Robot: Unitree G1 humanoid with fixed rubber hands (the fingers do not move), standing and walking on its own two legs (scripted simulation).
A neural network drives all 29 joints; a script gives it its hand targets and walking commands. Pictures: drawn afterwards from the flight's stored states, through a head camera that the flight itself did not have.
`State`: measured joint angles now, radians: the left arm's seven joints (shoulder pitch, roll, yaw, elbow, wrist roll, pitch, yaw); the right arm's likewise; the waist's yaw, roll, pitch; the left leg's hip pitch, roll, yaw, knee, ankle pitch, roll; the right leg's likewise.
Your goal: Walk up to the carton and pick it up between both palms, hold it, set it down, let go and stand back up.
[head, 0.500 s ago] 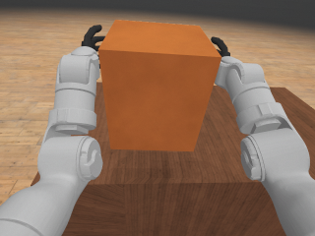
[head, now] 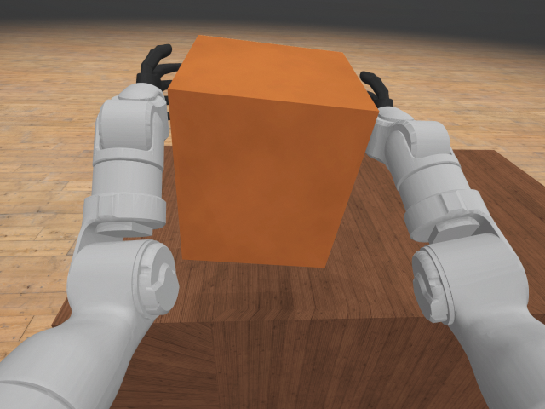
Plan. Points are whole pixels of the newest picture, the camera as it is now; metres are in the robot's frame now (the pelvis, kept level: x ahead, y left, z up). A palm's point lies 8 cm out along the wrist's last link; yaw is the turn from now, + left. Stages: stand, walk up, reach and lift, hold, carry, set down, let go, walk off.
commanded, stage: hold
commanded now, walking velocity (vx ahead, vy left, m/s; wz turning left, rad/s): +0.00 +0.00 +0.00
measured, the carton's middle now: (263, 154) +0.38 +0.01 +0.26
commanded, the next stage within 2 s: set down in 1.62 s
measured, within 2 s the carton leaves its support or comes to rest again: neither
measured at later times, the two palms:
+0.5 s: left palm (150, 102) +0.37 +0.15 +0.33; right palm (376, 123) +0.37 -0.15 +0.31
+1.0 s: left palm (151, 100) +0.37 +0.15 +0.34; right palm (377, 123) +0.37 -0.15 +0.31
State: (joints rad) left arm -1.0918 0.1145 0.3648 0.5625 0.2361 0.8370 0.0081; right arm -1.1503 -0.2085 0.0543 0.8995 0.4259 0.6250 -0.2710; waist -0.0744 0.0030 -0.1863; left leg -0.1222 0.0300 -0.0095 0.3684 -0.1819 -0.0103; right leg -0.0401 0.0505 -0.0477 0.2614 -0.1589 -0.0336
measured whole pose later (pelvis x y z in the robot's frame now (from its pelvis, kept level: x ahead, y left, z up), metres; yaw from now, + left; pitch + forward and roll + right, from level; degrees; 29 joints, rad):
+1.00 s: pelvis +0.00 +0.00 +0.00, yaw +0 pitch -4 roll -1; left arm -1.09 0.12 0.35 0.54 0.25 0.85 0.00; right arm -1.15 -0.21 0.05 0.90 0.43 0.63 -0.27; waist -0.08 0.00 -0.19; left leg -0.12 0.03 -0.01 0.37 -0.18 -0.01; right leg -0.04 0.05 -0.05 0.26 -0.16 -0.03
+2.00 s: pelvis +0.00 +0.01 +0.00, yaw +1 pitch -6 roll -1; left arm -1.21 0.14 0.41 0.70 0.31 0.65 -0.02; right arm -1.25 -0.14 -0.16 1.09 0.21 0.40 -0.19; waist -0.10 -0.04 -0.12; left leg -0.06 0.01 -0.01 0.32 -0.16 0.00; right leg 0.01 0.03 -0.05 0.24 -0.15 -0.02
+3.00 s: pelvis +0.00 +0.00 +0.00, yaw +0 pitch -6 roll +0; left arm -0.95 0.01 0.33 0.55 0.29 0.53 0.06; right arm -0.93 -0.09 -0.18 0.98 0.12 0.19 -0.12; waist -0.08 -0.06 -0.02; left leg -0.06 0.02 -0.01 0.33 -0.18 -0.01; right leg 0.00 0.04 -0.04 0.28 -0.18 -0.03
